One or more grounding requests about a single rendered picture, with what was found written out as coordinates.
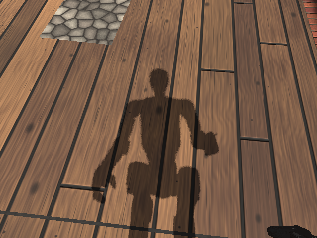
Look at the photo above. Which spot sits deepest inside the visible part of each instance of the right robot hand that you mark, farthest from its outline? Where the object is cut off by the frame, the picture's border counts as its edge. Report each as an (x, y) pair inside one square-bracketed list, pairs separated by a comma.
[(287, 231)]

